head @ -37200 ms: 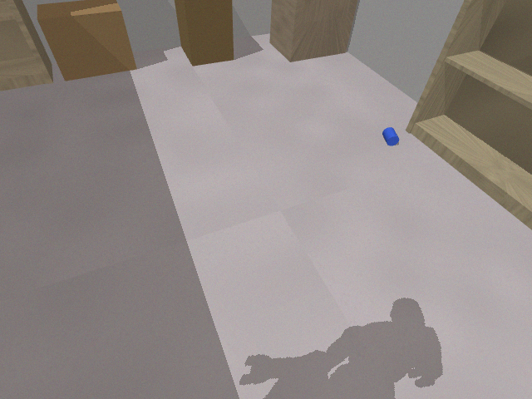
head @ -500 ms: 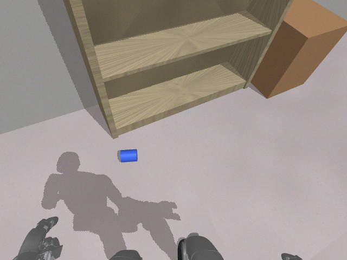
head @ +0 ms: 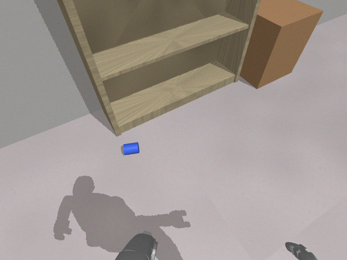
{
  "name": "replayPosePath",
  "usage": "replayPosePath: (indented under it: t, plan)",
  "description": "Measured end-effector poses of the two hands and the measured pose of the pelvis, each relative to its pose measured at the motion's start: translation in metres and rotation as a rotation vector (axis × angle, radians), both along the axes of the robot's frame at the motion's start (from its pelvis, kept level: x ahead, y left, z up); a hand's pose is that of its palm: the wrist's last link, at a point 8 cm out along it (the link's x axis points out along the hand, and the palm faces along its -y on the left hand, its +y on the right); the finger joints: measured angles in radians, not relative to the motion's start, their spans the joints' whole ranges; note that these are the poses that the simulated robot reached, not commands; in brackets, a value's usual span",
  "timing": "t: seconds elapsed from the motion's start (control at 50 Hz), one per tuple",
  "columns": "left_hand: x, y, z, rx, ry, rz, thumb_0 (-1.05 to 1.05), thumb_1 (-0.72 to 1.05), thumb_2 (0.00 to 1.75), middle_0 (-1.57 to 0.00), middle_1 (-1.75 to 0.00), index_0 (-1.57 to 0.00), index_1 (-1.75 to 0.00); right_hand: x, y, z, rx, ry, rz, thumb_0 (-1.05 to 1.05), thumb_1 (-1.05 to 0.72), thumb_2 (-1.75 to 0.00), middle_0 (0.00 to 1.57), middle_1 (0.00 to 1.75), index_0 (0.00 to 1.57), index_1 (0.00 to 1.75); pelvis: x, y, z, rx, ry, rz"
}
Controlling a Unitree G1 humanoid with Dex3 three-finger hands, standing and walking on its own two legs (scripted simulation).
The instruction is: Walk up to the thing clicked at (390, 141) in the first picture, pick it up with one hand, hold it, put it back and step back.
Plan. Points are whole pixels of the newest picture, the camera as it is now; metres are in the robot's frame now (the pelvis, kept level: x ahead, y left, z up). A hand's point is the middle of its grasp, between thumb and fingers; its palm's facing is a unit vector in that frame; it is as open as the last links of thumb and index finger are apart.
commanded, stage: step back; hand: left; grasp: from above
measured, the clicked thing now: (131, 148) +0.83 +0.34 -0.72
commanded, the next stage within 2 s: stand in 1.56 s
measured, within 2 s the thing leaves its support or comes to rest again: neither
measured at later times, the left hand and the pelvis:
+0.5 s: hand out of the picture -0.10 +0.25 -0.14, palm faces +0.11 -0.92 -0.37, open 7.4 cm; pelvis -0.18 -0.03 +0.00, yaw +5 degrees
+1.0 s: hand out of the picture -0.23 +0.27 -0.14, palm faces +0.09 -0.90 -0.42, open 7.4 cm; pelvis -0.25 -0.02 +0.00, yaw +6 degrees
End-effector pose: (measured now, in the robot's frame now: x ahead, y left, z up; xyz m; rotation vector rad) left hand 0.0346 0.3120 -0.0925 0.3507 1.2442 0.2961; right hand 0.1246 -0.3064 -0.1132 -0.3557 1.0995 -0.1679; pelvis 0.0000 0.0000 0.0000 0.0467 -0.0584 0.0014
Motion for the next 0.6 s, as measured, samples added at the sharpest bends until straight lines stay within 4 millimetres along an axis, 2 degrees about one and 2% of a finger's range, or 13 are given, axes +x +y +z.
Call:
replayPosePath:
  t: [0.06, 0.14, 0.22, 0.28, 0.38, 0.48, 0.56, 0.6]
  plan:
    - [-0.012, -0.004, 0.012, 0.018, -0.011, 0.009, 0.01, 0.91, 0.9, -0.2, -0.3, -0.2, -0.3, -0.034, -0.008, 0.001, 0.002, 0.037, -0.007, 0.01, -0.9, -0.9, 0.2, 0.3, 0.2, 0.3, -0.016, -0.004, 0.007, 0.012, 0.022, 0.026]
    - [-0.013, -0.003, 0.017, 0.046, -0.084, -0.013, 0.01, 0.9, 0.9, -0.2, -0.3, -0.2, -0.3, -0.082, -0.014, -0.006, -0.019, 0.123, 0.006, 0.01, -0.9, -0.9, 0.2, 0.3, 0.2, 0.3, -0.043, -0.008, 0.005, -0.005, 0.037, 0.061]
    - [-0.019, 0.001, 0.009, 0.05, -0.173, -0.014, 0.01, 0.9, 0.9, -0.2, -0.3, -0.2, -0.3, -0.12, -0.01, -0.012, -0.037, 0.187, 0.047, 0.01, -0.9, -0.9, 0.2, 0.3, 0.2, 0.3, -0.076, -0.01, -0.002, -0.023, 0.03, 0.114]
    - [-0.033, 0.003, -0.005, 0.025, -0.213, -0.004, 0.01, 0.91, 0.9, -0.2, -0.3, -0.2, -0.3, -0.141, -0.003, -0.013, -0.046, 0.19, 0.068, 0.01, -0.9, -0.9, 0.2, 0.3, 0.2, 0.3, -0.103, -0.009, -0.01, -0.005, 0.005, 0.135]
    - [-0.078, -0.008, -0.013, -0.032, -0.17, 0.02, 0.01, 0.91, 0.9, -0.2, -0.3, -0.2, -0.3, -0.167, 0.0, 0.003, -0.044, 0.141, 0.085, 0.01, -0.9, -0.9, 0.21, 0.3, 0.21, 0.3, -0.138, -0.012, -0.003, -0.042, -0.011, 0.128]
    - [-0.133, -0.018, -0.013, -0.047, -0.124, 0.04, 0.01, 0.91, 0.9, -0.2, -0.3, -0.2, -0.3, -0.17, -0.01, 0.017, -0.055, 0.052, 0.104, 0.01, -0.9, -0.9, 0.21, 0.3, 0.21, 0.3, -0.171, -0.023, 0.002, -0.059, 0.022, 0.099]
    - [-0.182, -0.028, -0.018, -0.017, -0.072, 0.022, 0.01, 0.91, 0.9, -0.2, -0.3, -0.2, -0.3, -0.172, -0.025, 0.013, -0.038, -0.031, 0.11, 0.01, -0.9, -0.9, 0.21, 0.3, 0.21, 0.3, -0.199, -0.037, -0.006, -0.04, 0.034, 0.055]
    - [-0.208, -0.037, -0.019, -0.005, -0.039, 0.028, 0.01, 0.91, 0.9, -0.2, -0.3, -0.2, -0.3, -0.179, -0.034, 0.006, -0.027, -0.053, 0.096, 0.0, -0.9, -0.9, 0.21, 0.3, 0.21, 0.3, -0.213, -0.042, -0.009, -0.083, 0.003, 0.053]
